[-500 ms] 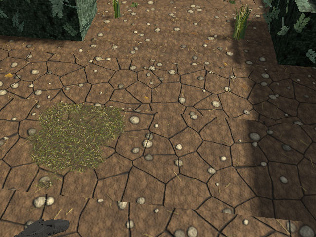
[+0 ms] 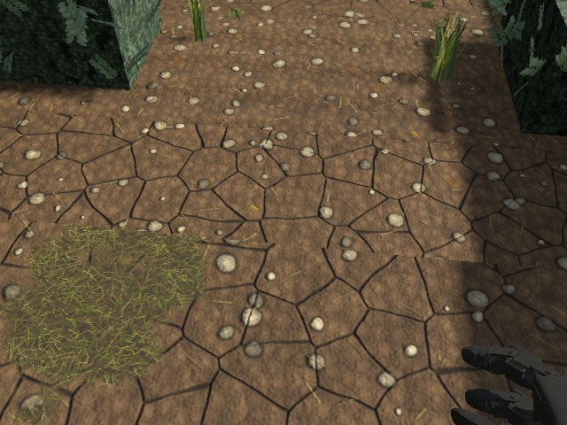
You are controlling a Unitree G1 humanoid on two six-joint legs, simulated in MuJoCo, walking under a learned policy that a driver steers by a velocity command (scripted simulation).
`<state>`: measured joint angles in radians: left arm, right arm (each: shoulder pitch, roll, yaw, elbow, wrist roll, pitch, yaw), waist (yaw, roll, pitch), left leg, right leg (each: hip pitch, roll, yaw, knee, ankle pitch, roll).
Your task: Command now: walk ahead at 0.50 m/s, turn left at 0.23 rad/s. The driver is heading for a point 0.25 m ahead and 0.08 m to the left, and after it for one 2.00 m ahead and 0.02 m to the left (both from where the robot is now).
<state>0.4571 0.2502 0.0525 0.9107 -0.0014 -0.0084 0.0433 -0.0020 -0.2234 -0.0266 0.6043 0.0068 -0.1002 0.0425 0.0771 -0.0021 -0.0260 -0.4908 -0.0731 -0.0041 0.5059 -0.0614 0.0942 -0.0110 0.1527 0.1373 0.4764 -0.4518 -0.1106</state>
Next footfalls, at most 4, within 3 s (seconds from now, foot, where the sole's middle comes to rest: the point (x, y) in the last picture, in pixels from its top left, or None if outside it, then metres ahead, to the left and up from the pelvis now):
0.42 right None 0.31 -0.15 -0.76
0.90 left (230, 409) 0.58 0.21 -0.92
1.40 right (330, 321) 0.86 -0.04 -0.92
2.02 left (270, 251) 1.10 0.15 -0.92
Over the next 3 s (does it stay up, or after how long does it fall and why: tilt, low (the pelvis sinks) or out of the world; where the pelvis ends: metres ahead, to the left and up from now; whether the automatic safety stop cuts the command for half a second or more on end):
stays up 1.60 0.10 -0.31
